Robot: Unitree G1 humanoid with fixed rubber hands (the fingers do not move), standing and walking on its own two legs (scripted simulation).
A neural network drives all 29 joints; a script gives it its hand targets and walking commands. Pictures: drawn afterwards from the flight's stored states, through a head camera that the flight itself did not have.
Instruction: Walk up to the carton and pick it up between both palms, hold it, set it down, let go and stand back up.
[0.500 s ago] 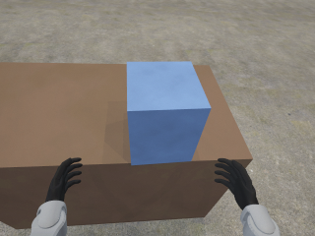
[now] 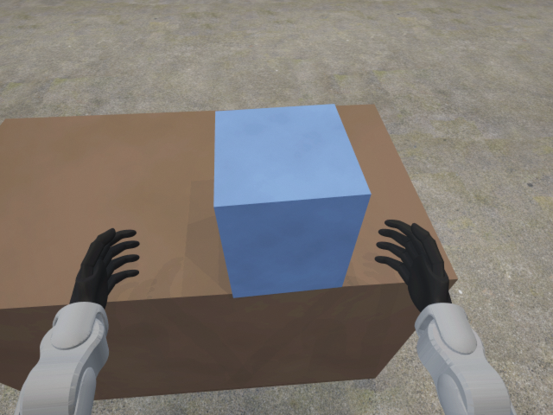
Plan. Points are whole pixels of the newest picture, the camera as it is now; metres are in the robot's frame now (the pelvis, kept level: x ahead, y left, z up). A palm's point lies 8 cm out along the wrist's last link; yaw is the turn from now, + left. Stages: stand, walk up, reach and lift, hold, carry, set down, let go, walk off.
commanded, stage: reach and lift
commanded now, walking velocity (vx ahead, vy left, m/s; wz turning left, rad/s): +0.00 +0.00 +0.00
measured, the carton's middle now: (282, 204) +0.44 -0.01 +0.04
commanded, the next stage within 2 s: none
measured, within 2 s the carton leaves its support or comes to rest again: neither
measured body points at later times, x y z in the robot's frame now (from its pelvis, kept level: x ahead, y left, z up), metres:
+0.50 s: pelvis -0.01 +0.00 +0.00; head -0.01 +0.01 +0.45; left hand +0.33 +0.23 +0.14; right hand +0.36 -0.17 +0.13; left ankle +0.02 +0.16 -0.75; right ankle -0.03 -0.09 -0.75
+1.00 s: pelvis +0.00 +0.00 +0.00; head +0.02 +0.01 +0.45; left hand +0.41 +0.21 +0.18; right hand +0.43 -0.17 +0.17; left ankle +0.02 +0.16 -0.75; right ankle -0.03 -0.09 -0.75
